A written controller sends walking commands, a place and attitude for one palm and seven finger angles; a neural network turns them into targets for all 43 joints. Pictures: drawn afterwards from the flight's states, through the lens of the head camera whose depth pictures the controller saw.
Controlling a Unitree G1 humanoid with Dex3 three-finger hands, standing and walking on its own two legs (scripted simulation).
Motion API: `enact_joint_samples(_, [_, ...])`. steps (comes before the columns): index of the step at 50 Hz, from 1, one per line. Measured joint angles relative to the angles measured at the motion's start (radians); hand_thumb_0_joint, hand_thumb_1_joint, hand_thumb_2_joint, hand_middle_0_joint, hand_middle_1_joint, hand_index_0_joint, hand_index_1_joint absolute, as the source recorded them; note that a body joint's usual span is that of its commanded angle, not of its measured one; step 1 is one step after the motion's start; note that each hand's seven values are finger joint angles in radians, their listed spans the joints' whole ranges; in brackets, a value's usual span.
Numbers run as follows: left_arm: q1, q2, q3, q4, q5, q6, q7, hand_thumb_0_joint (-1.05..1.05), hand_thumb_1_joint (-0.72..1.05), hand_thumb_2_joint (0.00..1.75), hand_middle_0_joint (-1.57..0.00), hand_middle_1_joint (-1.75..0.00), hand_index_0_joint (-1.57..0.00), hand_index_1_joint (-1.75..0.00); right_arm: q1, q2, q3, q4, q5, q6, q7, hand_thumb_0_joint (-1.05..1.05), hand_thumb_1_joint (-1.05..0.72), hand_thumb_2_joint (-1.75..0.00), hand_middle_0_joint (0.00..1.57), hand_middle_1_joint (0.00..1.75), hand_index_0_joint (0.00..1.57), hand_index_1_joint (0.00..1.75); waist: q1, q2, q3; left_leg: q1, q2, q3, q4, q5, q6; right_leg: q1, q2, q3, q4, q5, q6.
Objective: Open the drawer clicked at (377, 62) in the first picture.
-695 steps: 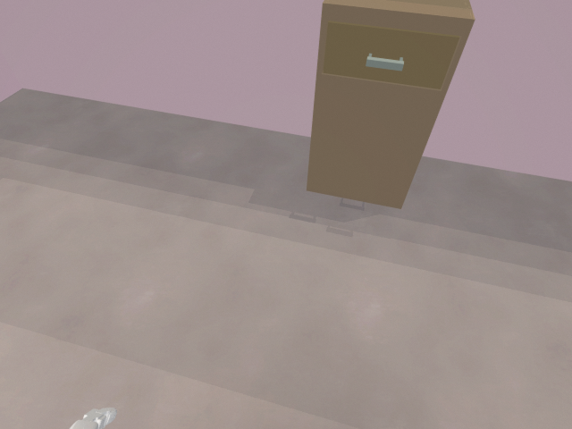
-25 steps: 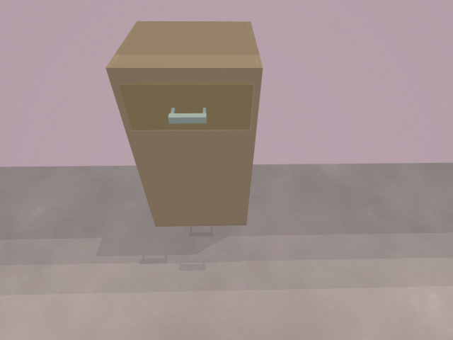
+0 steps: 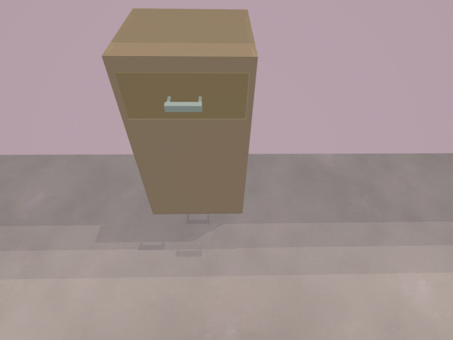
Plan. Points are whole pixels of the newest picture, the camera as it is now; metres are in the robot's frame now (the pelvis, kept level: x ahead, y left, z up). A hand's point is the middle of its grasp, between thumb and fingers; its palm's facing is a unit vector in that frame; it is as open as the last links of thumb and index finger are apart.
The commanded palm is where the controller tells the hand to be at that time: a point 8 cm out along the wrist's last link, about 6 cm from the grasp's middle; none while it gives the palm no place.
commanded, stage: come to a stop and stand still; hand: left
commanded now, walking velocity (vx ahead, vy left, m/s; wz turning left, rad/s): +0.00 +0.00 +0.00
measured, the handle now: (184, 103) +0.84 +0.17 -0.05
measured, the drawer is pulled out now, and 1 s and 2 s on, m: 0.00 0.00 0.00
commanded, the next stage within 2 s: look again from close up in 0.88 s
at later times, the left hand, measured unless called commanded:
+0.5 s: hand out of the picture +0.00 +0.12 -0.18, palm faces +0.06 -0.99 -0.10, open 7.4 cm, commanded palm none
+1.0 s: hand out of the picture +0.03 +0.13 -0.17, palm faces +0.04 -0.99 -0.17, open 7.4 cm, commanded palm none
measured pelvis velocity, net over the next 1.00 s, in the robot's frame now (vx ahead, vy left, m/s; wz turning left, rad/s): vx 0.04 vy -0.03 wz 0.00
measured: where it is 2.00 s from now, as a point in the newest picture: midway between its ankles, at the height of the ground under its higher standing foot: outside the picture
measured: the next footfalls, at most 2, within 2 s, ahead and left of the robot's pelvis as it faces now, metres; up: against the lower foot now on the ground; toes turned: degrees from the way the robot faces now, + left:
right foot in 0.02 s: +0.06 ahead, -0.12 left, +0.00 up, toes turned -3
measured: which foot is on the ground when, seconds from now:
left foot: down 0.00-1.00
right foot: up 0.00-0.00, down 0.02-1.00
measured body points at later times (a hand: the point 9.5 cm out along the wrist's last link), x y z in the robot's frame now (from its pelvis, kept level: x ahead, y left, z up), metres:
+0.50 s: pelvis +0.03 -0.02 +0.00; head +0.05 -0.01 +0.45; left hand +0.00 +0.17 -0.16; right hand +0.03 -0.24 -0.15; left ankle +0.03 +0.10 -0.74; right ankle +0.02 -0.12 -0.74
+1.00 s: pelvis +0.04 -0.03 +0.00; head +0.05 -0.03 +0.45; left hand +0.03 +0.18 -0.16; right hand +0.03 -0.23 -0.16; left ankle +0.03 +0.10 -0.74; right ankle +0.02 -0.12 -0.74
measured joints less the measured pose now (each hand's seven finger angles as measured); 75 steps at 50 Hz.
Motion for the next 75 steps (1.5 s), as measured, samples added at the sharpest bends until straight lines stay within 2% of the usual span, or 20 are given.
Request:
enact_joint_samples(1, [0.006,0.003,-0.002,-0.004,0.0,-0.009,0.003,0.01,0.93,0.9,-0.19,-0.3,-0.19,-0.3,-0.002,0.003,0.001,0.0,0.002,0.004,0.002,0.0,-0.91,-0.9,0.2,0.3,0.2,0.3,0.007,-0.01,-0.004,-0.017,-0.005,0.007,0.035,-0.023,-0.008,0.039,-0.001,0.012,-0.075,0.006,-0.003])
enact_joint_samples(2, [0.006,-0.003,-0.004,-0.001,0.0,-0.016,0.009,0.01,0.93,0.9,-0.19,-0.3,-0.19,-0.3,-0.013,0.002,0.002,0.004,0.006,0.011,0.004,0.0,-0.91,-0.9,0.2,0.3,0.2,0.3,0.018,-0.005,0.0,-0.035,-0.001,0.007,0.083,-0.071,-0.013,0.04,0.005,0.017,-0.093,0.077,-0.006])
enact_joint_samples(4, [0.011,-0.021,-0.013,0.006,-0.003,-0.017,0.015,0.01,0.92,0.9,-0.19,-0.3,-0.19,-0.3,-0.032,-0.005,0.0,0.009,0.009,0.03,0.009,0.0,-0.91,-0.9,0.2,0.3,0.2,0.3,0.024,0.017,0.004,-0.068,0.01,-0.01,0.18,-0.184,-0.016,0.046,0.021,0.004,-0.089,0.119,-0.013])
enact_joint_samples(8, [0.039,-0.043,-0.022,0.023,-0.01,-0.02,0.021,0.0,0.91,0.9,-0.19,-0.3,-0.19,-0.3,-0.06,-0.004,0.001,0.006,0.009,0.036,0.019,0.0,-0.91,-0.9,0.2,0.3,0.2,0.3,0.028,0.01,-0.012,-0.104,0.027,-0.009,0.295,-0.182,-0.023,0.084,0.036,-0.006,-0.162,0.142,-0.025])
enact_joint_samples(10, [0.044,-0.05,-0.025,0.031,-0.009,-0.02,0.019,0.0,0.91,0.9,-0.19,-0.3,-0.19,-0.3,-0.066,-0.003,0.003,0.004,0.009,0.03,0.013,0.01,-0.92,-0.9,0.2,0.3,0.2,0.3,0.028,-0.001,-0.014,-0.077,0.037,-0.006,0.25,-0.157,-0.028,0.094,0.043,-0.009,-0.182,0.148,-0.029])
enact_joint_samples(13, [0.049,-0.057,-0.033,0.049,-0.008,-0.021,0.017,0.01,0.92,0.9,-0.2,-0.3,-0.19,-0.3,-0.063,-0.01,0.007,0.005,0.014,0.008,0.006,0.01,-0.92,-0.9,0.2,0.3,0.2,0.3,0.029,0.007,-0.013,0.008,0.054,-0.025,0.082,-0.085,-0.033,0.086,0.068,-0.024,-0.161,0.129,-0.03])
enact_joint_samples(14, [0.044,-0.054,-0.033,0.058,-0.011,-0.021,0.015,0.01,0.92,0.9,-0.2,-0.3,-0.19,-0.3,-0.068,-0.005,0.009,0.015,0.014,0.001,0.0,0.01,-0.92,-0.9,0.2,0.3,0.2,0.3,0.027,-0.001,-0.007,0.015,0.052,-0.031,0.065,-0.085,-0.039,0.082,0.067,-0.028,-0.148,0.118,-0.029])
enact_joint_samples(18, [0.034,-0.046,-0.034,0.074,-0.018,-0.027,0.013,0.01,0.92,0.9,-0.2,-0.3,-0.19,-0.3,-0.075,0.014,0.024,0.037,0.014,-0.008,-0.016,0.01,-0.93,-0.9,0.2,0.3,0.2,0.3,0.046,-0.036,0.014,0.04,0.042,-0.02,0.042,-0.088,-0.051,0.103,0.057,-0.016,-0.168,0.119,-0.026])
enact_joint_samples(23, [0.023,-0.048,-0.041,0.086,-0.019,-0.032,0.011,0.01,0.91,0.9,-0.2,-0.3,-0.19,-0.3,-0.088,0.014,0.032,0.053,0.018,-0.007,-0.023,0.01,-0.93,-0.9,0.2,0.3,0.2,0.3,0.048,-0.028,0.036,0.067,0.035,-0.015,0.009,-0.08,-0.048,0.123,0.051,-0.011,-0.185,0.119,-0.022])
enact_joint_samples(42, [-0.008,-0.019,-0.039,0.086,-0.02,-0.033,0.027,0.01,0.91,0.9,-0.19,-0.3,-0.19,-0.3,-0.093,0.009,0.039,0.081,0.018,-0.005,-0.019,0.01,-0.93,-0.9,0.2,0.3,0.2,0.3,0.031,0.0,0.028,0.122,0.026,-0.005,-0.026,-0.086,-0.051,0.159,0.043,-0.002,-0.184,0.095,-0.022])
enact_joint_samples(75, [0.016,-0.042,-0.042,0.093,-0.021,-0.036,0.026,0.0,0.91,0.9,-0.19,-0.3,-0.19,-0.3,-0.087,0.021,0.039,0.089,0.018,-0.006,-0.016,0.0,-0.92,-0.9,0.2,0.3,0.2,0.3,0.036,-0.005,0.032,0.116,0.036,-0.015,-0.03,-0.073,-0.062,0.157,0.053,-0.012,-0.191,0.107,-0.035])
